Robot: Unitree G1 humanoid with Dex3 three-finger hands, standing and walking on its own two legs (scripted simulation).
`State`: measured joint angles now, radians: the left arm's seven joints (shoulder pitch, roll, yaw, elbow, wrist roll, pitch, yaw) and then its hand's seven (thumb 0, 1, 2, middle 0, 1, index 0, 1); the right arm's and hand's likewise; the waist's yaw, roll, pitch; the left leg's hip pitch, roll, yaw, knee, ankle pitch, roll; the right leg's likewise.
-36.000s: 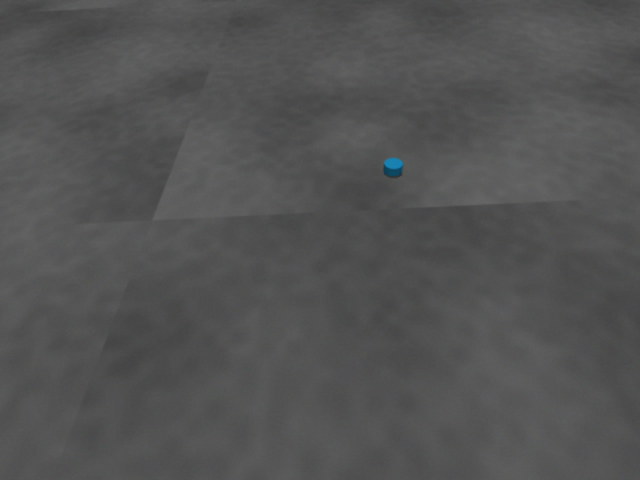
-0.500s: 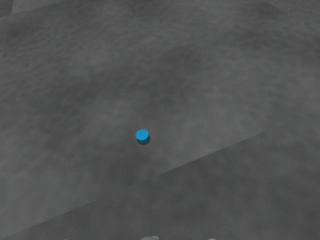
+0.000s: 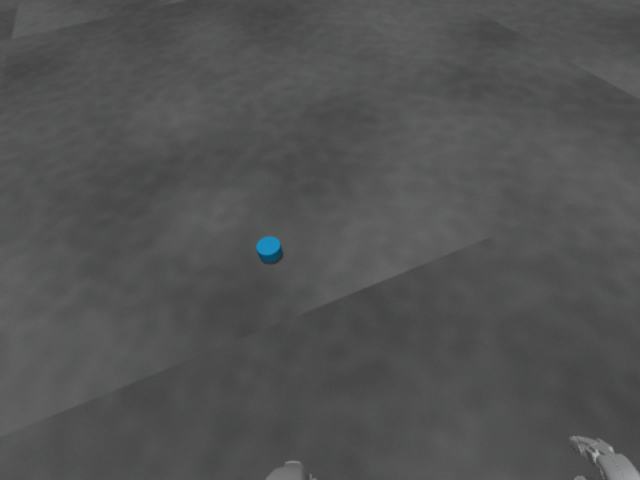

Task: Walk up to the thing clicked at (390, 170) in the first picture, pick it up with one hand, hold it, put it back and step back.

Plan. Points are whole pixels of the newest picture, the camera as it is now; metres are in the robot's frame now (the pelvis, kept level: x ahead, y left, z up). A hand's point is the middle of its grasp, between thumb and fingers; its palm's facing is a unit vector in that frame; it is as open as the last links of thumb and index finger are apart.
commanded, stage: step back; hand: left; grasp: from above
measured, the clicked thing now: (269, 249) +1.05 +0.29 -0.73
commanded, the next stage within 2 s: stand in 1.06 s
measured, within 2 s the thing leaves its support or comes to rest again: neither
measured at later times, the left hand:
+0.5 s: hand out of the picture +0.05 +0.27 -0.13, palm faces +0.04 -0.92 -0.39, open 7.4 cm
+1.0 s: hand out of the picture +0.09 +0.27 -0.14, palm faces +0.12 -0.92 -0.37, open 7.4 cm
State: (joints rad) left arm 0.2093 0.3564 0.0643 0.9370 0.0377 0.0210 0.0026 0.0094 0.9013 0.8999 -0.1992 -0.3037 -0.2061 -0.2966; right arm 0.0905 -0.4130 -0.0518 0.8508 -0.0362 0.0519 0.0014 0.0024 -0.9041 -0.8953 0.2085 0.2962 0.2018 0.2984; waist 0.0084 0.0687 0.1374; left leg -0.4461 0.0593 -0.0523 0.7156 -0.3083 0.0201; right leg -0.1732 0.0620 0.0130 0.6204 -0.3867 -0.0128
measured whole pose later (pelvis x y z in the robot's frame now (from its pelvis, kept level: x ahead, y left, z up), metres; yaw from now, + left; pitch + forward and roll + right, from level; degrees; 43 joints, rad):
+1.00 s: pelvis +0.04 +0.00 +0.01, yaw +5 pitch -2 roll +0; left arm 0.13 0.38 0.04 1.02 0.00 -0.01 0.01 0.01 0.90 0.90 -0.20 -0.30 -0.21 -0.30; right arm 0.14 -0.35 -0.03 1.04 -0.02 0.00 0.01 0.00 -0.91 -0.90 0.21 0.30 0.20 0.30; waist 0.03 -0.01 0.09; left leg -0.29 0.02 -0.01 0.61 -0.29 -0.01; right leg -0.23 -0.04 -0.04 0.60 -0.34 0.02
